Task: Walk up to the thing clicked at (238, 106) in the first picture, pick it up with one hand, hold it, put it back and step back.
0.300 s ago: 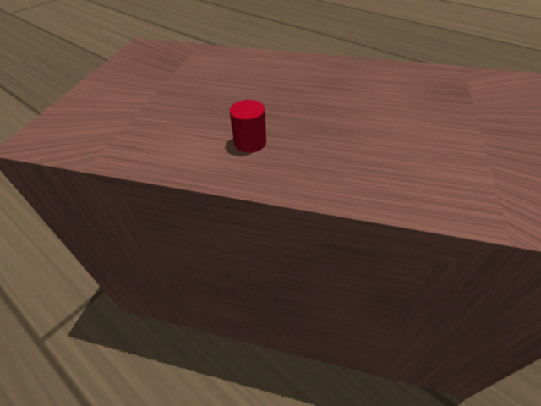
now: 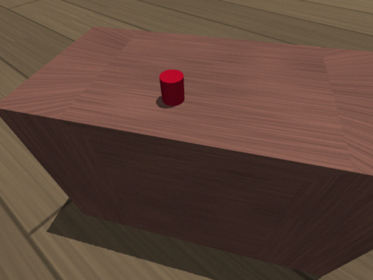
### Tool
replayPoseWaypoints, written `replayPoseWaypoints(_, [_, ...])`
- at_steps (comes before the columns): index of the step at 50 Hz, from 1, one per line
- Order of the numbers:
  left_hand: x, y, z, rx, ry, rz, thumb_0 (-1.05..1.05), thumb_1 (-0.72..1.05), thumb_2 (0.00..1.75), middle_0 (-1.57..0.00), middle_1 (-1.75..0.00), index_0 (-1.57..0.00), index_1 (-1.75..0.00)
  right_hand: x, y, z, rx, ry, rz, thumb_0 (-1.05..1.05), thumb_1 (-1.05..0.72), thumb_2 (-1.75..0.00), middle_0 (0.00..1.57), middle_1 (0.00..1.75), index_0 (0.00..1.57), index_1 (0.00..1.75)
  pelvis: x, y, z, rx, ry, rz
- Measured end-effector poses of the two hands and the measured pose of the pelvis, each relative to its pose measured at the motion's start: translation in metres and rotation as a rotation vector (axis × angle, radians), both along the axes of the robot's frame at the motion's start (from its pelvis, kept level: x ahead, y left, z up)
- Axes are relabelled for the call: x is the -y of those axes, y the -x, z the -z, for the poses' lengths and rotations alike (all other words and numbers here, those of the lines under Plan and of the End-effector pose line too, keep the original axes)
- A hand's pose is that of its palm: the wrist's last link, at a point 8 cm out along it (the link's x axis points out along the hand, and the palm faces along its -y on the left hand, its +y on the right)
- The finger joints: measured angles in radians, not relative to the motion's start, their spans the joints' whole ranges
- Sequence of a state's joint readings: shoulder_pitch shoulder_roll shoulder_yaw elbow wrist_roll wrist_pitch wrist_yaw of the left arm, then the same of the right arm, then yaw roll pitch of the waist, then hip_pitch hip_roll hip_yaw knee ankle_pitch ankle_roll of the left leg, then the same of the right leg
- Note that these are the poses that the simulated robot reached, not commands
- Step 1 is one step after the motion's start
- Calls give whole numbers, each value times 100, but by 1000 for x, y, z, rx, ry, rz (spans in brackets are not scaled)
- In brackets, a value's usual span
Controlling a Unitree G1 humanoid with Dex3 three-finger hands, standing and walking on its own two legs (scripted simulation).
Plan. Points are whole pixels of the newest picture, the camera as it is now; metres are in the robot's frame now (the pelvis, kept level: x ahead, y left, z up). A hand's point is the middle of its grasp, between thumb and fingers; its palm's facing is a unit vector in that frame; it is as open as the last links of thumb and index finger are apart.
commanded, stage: stand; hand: left
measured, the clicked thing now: (172, 88) +0.64 +0.06 +0.06
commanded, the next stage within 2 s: walk up in 0.82 s
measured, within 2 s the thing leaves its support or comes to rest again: neither
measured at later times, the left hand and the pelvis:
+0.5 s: hand out of the picture +0.08 +0.25 -0.16, palm faces -0.03 -0.94 -0.33, open 7.4 cm; pelvis +0.01 +0.00 +0.00, yaw +0 degrees
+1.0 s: hand out of the picture +0.09 +0.26 -0.16, palm faces -0.10 -0.92 -0.37, open 7.4 cm; pelvis +0.03 -0.01 -0.01, yaw -4 degrees
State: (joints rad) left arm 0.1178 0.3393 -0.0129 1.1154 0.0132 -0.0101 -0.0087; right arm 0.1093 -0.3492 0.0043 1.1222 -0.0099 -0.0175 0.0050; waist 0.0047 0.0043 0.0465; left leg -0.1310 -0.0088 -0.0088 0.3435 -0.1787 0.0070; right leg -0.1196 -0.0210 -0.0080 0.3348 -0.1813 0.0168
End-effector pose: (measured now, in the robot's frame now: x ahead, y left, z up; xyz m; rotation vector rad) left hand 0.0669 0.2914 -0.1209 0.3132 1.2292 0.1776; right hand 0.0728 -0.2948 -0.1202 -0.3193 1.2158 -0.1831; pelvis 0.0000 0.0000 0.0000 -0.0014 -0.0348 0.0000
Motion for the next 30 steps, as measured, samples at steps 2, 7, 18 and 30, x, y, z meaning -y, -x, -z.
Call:
replayPoseWaypoints(2, [0,0,0,-1,0,-2,1,90,90,-21,-30,-21,-30,0,0,0,-2,1,-1,1,-91,-89,20,30,20,30,0,0,0,0,0,-1])
replayPoseWaypoints(7, [-1,-1,0,-3,1,-4,1,90,90,-21,-30,-21,-30,0,-1,-1,-8,3,-2,1,-91,-89,20,30,20,30,-1,-2,0,-2,1,-3])
replayPoseWaypoints(18, [-3,-2,0,-10,0,-9,1,90,90,-21,-30,-21,-30,-2,-3,0,-14,4,-5,1,-91,-89,20,30,20,30,-2,-5,0,-4,0,-4])
replayPoseWaypoints(30, [-5,-5,-1,-13,-4,-13,1,90,90,-21,-30,-21,-30,-3,-9,0,-10,4,-7,1,-91,-89,20,30,20,30,-3,-9,-1,-5,-2,-4])
